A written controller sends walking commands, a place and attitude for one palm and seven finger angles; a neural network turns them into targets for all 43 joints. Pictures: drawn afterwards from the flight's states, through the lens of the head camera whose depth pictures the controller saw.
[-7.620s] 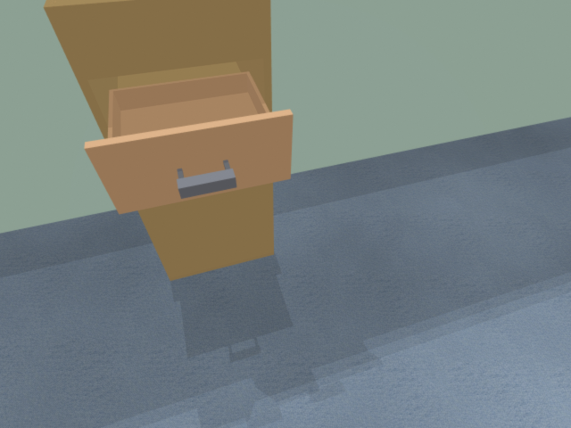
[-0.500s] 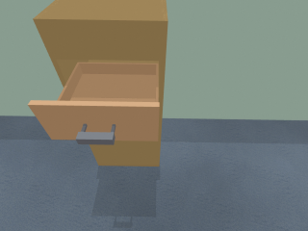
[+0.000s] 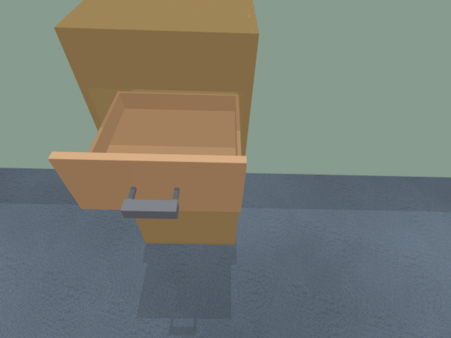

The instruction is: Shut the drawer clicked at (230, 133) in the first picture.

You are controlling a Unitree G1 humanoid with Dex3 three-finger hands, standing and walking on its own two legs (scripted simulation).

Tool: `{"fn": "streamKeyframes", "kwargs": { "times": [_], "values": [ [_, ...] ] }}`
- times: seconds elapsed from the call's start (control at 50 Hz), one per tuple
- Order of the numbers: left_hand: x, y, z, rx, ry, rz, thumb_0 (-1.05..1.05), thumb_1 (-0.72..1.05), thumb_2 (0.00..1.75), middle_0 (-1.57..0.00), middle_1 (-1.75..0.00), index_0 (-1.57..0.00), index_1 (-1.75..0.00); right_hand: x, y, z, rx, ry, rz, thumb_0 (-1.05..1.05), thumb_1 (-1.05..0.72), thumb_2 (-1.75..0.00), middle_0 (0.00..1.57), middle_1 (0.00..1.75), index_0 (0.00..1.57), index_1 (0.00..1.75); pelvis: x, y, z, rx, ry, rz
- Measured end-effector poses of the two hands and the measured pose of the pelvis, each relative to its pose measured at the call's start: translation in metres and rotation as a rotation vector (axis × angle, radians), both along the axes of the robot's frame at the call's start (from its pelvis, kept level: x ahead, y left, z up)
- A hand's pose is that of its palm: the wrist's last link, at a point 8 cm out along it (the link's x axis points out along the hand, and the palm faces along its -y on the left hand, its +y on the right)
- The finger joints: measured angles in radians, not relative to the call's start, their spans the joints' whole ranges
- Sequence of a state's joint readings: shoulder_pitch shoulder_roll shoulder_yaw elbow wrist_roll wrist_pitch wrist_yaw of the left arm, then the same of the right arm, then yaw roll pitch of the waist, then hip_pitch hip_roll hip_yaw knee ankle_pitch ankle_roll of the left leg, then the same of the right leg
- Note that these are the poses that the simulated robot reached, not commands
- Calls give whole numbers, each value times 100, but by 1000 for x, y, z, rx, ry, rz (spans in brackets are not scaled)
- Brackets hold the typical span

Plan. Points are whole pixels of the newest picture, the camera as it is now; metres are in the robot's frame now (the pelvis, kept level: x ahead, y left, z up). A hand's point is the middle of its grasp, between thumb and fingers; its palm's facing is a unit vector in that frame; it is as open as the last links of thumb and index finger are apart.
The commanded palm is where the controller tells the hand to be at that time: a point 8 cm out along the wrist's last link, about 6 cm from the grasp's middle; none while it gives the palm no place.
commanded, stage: raise the hand and make a fist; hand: left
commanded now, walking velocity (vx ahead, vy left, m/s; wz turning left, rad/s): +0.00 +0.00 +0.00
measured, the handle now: (152, 200) +0.38 +0.18 -0.01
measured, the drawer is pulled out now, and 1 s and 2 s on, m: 0.24 0.24 0.24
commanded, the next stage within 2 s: bring the fist close to the handle in 1.92 s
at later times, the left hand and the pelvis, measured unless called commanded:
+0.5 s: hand out of the picture +0.13 +0.16 -0.04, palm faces +0.18 -0.98 -0.03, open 5.7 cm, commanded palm +0.12 +0.21 -0.02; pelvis -0.02 -0.04 -0.08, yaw +4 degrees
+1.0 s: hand (135, 302) +0.17 +0.15 +0.02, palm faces +0.07 -1.00 -0.04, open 3.4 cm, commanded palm +0.13 +0.20 +0.04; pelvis +0.02 -0.03 -0.05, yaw +4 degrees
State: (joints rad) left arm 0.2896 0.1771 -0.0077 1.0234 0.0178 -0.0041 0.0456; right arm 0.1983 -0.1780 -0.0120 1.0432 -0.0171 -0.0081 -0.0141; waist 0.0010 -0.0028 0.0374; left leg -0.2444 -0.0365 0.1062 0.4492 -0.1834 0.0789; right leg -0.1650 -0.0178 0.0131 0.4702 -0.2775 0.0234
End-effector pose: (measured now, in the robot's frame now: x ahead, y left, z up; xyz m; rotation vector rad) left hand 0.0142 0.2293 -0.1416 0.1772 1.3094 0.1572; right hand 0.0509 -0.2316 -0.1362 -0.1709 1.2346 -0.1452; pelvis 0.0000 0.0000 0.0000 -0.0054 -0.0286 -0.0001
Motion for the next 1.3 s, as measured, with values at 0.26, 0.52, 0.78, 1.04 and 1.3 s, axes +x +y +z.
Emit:
{"fn": "streamKeyframes", "kwargs": {
  "times": [0.26, 0.52, 0.78, 1.04, 1.3],
  "values": [
    [143, -10, 147, -52, -1231, 17, 1, 91, 90, -29, -40, -28, -39, 78, -14, 25, -35, -544, 132, 2, -90, -90, 20, 30, 20, 30, -15, -7, -34, 4, 115, 62],
    [88, -19, 114, -21, -1233, -6, 2, 90, 90, -54, -66, -53, -66, 165, -17, 31, -36, -763, 245, 2, -90, -90, 20, 30, 20, 30, -14, -38, -81, -35, 200, 80],
    [147, -26, 147, -104, -1203, -118, 2, 90, 90, -79, -94, -79, -94, 132, -22, 2, 27, -561, 117, 2, -90, -90, 20, 30, 20, 30, 11, -46, -61, -21, 206, 70],
    [132, -25, 171, -108, -1262, -120, 2, 90, 90, -105, -122, -105, -122, 148, -37, 28, -58, -612, 127, 2, -90, -90, 20, 30, 20, 30, 22, -29, -50, -24, 193, 71],
    [138, -31, 204, -112, -1344, -131, 2, 90, 90, -131, -150, -130, -149, 175, 21, 54, 59, -752, 204, 2, -90, -90, 20, 30, 20, 30, 20, -16, -44, -34, 140, 76]
  ]
}}
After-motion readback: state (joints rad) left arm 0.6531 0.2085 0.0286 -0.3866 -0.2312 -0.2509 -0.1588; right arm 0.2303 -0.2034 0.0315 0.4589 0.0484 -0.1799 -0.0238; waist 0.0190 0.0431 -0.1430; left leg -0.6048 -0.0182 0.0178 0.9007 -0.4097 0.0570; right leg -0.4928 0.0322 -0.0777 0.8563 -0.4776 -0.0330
